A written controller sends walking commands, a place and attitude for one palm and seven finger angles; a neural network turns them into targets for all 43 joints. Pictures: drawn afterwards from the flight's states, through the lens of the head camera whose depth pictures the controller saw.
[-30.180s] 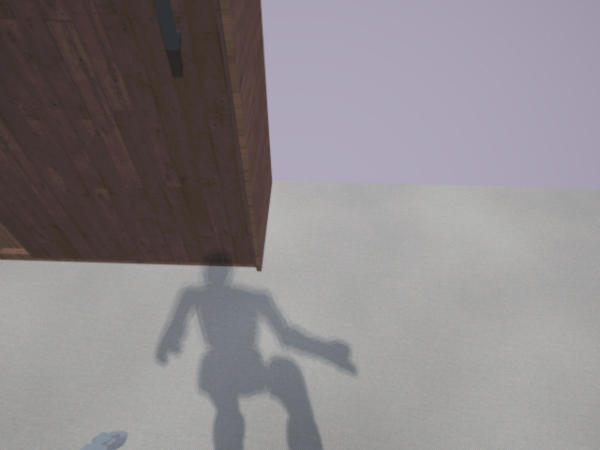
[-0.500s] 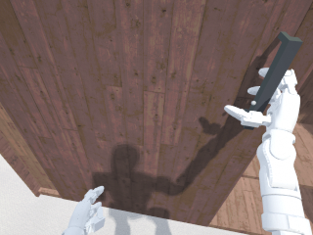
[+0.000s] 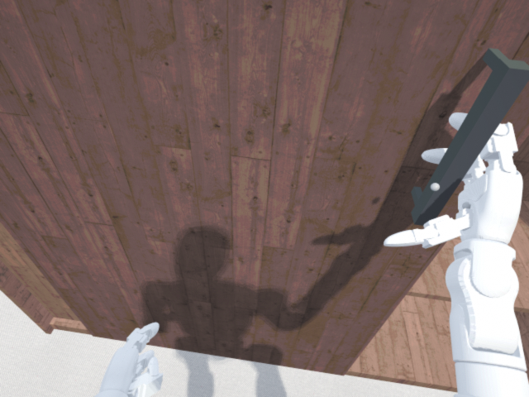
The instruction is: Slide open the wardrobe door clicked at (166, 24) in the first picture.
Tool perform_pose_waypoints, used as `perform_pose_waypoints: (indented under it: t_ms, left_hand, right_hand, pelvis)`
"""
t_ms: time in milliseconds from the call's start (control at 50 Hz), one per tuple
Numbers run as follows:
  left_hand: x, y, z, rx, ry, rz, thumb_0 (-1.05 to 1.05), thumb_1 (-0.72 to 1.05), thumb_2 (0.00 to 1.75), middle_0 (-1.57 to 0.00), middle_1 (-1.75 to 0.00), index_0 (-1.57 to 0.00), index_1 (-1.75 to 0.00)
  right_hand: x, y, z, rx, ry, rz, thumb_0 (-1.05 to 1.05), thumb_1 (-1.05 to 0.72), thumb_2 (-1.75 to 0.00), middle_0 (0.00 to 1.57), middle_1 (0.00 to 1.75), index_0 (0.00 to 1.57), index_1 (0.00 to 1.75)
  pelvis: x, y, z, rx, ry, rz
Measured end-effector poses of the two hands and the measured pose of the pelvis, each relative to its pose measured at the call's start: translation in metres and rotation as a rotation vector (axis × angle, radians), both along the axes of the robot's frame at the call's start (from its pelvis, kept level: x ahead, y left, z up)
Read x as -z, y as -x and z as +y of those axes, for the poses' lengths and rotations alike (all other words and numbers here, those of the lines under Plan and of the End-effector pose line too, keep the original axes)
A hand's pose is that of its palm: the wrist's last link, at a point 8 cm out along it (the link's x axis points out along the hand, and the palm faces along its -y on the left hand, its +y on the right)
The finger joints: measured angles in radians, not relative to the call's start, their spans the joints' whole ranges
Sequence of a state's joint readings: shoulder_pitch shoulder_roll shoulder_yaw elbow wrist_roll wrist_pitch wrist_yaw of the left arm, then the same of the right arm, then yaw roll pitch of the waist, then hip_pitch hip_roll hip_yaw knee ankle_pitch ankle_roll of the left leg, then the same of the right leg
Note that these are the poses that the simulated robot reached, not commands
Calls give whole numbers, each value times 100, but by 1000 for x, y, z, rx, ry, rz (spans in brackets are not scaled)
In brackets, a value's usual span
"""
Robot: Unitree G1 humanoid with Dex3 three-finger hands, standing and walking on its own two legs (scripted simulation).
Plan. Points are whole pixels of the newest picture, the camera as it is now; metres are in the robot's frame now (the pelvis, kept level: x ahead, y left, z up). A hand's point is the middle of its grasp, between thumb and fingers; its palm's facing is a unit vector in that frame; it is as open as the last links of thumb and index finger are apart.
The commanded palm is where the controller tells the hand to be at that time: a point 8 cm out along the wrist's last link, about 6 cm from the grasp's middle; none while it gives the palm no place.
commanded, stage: slip the hand off the handle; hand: right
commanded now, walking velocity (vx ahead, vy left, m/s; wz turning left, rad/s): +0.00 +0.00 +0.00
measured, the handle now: (453, 147) +0.36 -0.21 +0.26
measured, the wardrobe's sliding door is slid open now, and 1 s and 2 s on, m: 0.70 0.70 0.70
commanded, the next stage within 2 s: draw the hand back to the body in 1.14 s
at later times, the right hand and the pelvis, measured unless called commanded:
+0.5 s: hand (496, 195) +0.30 -0.25 +0.23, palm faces +0.33 +0.94 -0.11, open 14.7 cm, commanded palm +0.26 -0.28 +0.22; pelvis -0.01 +0.00 +0.00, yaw -1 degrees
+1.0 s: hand out of the picture +0.21 -0.24 +0.23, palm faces +0.32 +0.94 -0.12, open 14.7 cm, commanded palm +0.17 -0.28 +0.22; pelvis -0.01 -0.01 +0.00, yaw -2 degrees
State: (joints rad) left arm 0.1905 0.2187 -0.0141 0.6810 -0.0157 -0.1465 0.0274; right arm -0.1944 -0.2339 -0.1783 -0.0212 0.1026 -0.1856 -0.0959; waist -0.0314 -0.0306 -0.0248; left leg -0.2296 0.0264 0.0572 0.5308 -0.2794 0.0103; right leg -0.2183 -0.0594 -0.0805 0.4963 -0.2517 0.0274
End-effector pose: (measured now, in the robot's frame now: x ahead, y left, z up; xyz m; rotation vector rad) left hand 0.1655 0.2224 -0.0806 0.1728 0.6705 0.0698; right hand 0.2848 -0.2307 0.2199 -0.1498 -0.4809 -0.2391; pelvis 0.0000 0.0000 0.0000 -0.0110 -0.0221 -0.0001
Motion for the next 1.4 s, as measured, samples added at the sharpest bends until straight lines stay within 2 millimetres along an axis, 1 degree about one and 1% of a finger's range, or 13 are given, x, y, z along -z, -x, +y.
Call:
perform_pose_waypoints:
  t_ms: [100, 200, 380, 480, 580, 660, 720, 840, 960, 1060, 1200, 1280, 1400]
  left_hand:
    - [-5, -13, -10, 12, 15, -27, 1, 91, 90, -20, -30, -20, -30]
    - [-7, -15, -9, 0, 15, -33, 1, 91, 90, -20, -30, -20, -30]
    - [0, 2, 5, -18, -32, 25, 1, 91, 90, -20, -30, -20, -30]
    - [4, 13, 11, -28, -56, 49, 1, 91, 90, -20, -30, -20, -30]
    - [4, 18, 10, -39, -57, 40, 1, 91, 90, -20, -29, -20, -30]
    - [1, 16, 4, -33, -45, 9, 1, 91, 90, -20, -29, -20, -30]
    - [-2, 11, -3, -19, -32, -19, 1, 91, 90, -20, -29, -20, -30]
    - [-9, -4, -17, 28, -18, -71, 1, 91, 90, -20, -30, -20, -30]
    - [-18, -20, -29, 83, -16, -123, 1, 91, 90, -20, -30, -20, -30]
    - [-24, -29, -37, 115, -16, -158, 1, 90, 90, -20, -30, -20, -30]
    - [-27, -31, -41, 135, -14, -180, 1, 90, 90, -20, -30, -20, -30]
    - [-24, -28, -39, 133, -19, -170, 1, 90, 90, -20, -30, -20, -30]
    - [-20, -23, -33, 83, -9, -153, 1, 90, 90, -20, -30, -20, -30]
  right_hand:
    - [-1, 0, -3, -21, 12, 8, -2, 56, -20, 43, 127, 21, 109]
    - [-2, 0, -8, -30, 12, 13, -2, 56, -20, 44, 125, 23, 110]
    - [-5, 14, -50, 90, 13, 7, -2, 56, -20, 38, 121, 25, 113]
    - [-7, 19, -62, 83, 23, -5, -2, 56, -20, 32, 118, 25, 114]
    - [-5, 24, -61, 43, 20, -2, -2, 56, -20, 28, 117, 25, 115]
    - [-2, 34, -55, 28, 21, -8, -2, 56, -20, 27, 116, 25, 115]
    - [-1, 47, -53, 33, 22, -18, -2, 56, -20, 27, 116, 25, 115]
    - [-3, 76, -58, 69, 31, -29, -2, 56, -20, 26, 116, 25, 115]
    - [-4, 106, -54, 66, 43, -31, -2, 56, -20, 26, 116, 25, 115]
    - [-1, 122, -51, 64, 41, -18, -2, 56, -19, 26, 116, 25, 115]
    - [0, 137, -52, 70, 54, -11, -2, 56, -19, 26, 116, 25, 115]
    - [0, 138, -56, 75, 53, -14, -2, 56, -19, 26, 116, 25, 115]
    - [13, 125, -64, 16, 27, 208, -2, 56, -20, 26, 116, 25, 115]
  pelvis:
    - [0, -3, -1, -1, -1, -3]
    - [0, -3, -1, -4, -2, -5]
    - [1, 2, -1, 7, -7, -6]
    - [2, 6, -2, 15, -9, -3]
    - [2, 8, -5, 14, -10, -2]
    - [2, 9, -8, 7, -9, -6]
    - [2, 8, -9, 4, -9, -10]
    - [2, 7, -10, 10, -11, -26]
    - [2, 8, -11, 24, -14, -41]
    - [3, 10, -11, 35, -16, -50]
    - [4, 11, -9, 40, -17, -52]
    - [4, 12, -8, 45, -20, -54]
    - [1, 9, -9, 44, -20, -59]
